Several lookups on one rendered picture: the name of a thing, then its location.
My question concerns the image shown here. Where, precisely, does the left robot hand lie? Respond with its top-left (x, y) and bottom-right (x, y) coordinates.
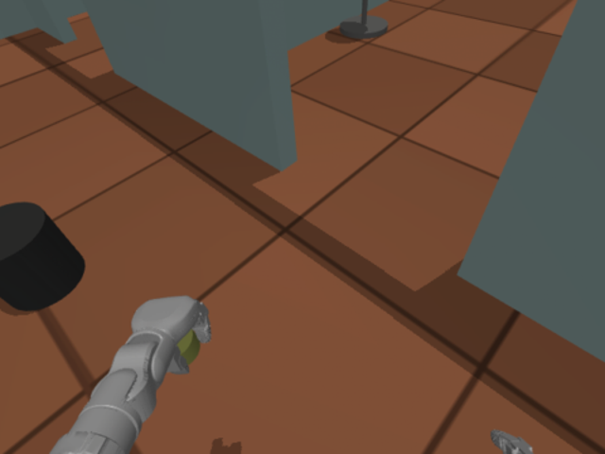
top-left (131, 295), bottom-right (211, 375)

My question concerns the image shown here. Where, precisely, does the left robot arm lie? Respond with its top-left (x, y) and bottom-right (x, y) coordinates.
top-left (49, 328), bottom-right (175, 454)

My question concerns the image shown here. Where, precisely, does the coat stand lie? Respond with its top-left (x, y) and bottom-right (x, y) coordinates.
top-left (339, 0), bottom-right (388, 39)

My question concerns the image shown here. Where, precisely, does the right robot hand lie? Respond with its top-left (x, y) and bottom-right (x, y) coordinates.
top-left (491, 429), bottom-right (533, 454)

